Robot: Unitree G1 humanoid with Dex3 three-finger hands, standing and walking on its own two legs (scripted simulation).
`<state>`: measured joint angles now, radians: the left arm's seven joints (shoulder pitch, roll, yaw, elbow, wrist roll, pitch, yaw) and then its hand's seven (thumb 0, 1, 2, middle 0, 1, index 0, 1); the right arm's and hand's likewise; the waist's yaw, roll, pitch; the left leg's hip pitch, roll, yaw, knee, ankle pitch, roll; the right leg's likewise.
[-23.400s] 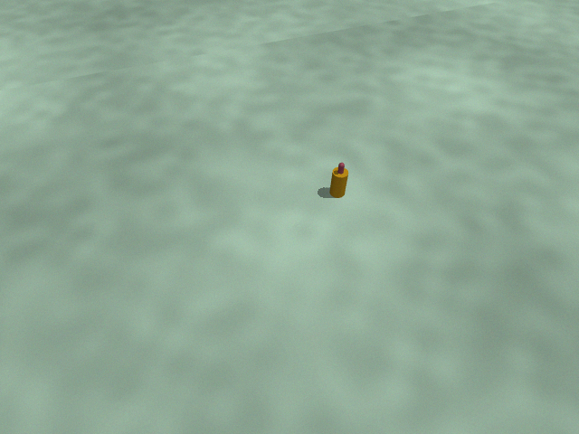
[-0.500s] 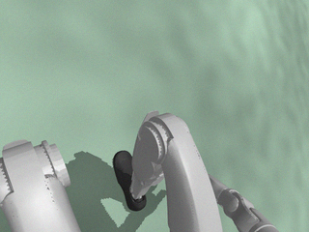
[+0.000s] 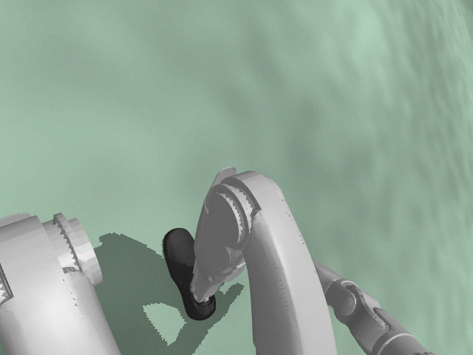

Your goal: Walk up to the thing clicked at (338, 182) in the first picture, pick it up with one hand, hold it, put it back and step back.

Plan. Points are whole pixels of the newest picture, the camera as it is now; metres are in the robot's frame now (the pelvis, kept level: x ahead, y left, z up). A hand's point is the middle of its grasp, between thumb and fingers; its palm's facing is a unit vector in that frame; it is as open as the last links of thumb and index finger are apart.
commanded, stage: loosen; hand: left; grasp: from the side
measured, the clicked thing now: out of the picture +0.44 +0.30 -0.18
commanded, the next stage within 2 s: open in 0.14 s
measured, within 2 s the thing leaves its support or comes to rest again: rests again in 0.08 s
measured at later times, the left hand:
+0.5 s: hand out of the picture +0.44 +0.31 -0.18, palm faces +0.44 -0.90 +0.01, open 12.9 cm
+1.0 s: hand out of the picture +0.43 +0.37 -0.12, palm faces +0.47 -0.88 -0.02, open 17.4 cm
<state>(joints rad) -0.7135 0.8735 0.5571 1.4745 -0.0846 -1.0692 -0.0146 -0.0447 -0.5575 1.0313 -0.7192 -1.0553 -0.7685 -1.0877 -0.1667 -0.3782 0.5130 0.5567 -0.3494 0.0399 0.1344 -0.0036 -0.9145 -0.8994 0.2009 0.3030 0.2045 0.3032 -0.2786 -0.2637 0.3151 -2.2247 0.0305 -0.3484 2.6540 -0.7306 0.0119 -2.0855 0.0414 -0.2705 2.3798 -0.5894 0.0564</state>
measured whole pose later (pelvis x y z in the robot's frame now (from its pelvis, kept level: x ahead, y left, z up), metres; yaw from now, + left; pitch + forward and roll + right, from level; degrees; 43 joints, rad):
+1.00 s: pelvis +0.00 +0.00 +0.01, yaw +0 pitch +15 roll -17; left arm -0.68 0.90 0.62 1.25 -0.11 -0.95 -0.13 -0.02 -0.61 0.09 -0.12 -0.09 -0.12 -0.08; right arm -0.09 -0.38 0.45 0.55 -0.31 0.06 0.11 0.00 -0.91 -0.90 0.20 0.30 0.21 0.30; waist -0.23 -0.24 0.26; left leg -2.22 0.03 -0.34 2.63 -0.72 0.01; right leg -2.08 0.04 -0.26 2.36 -0.59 0.05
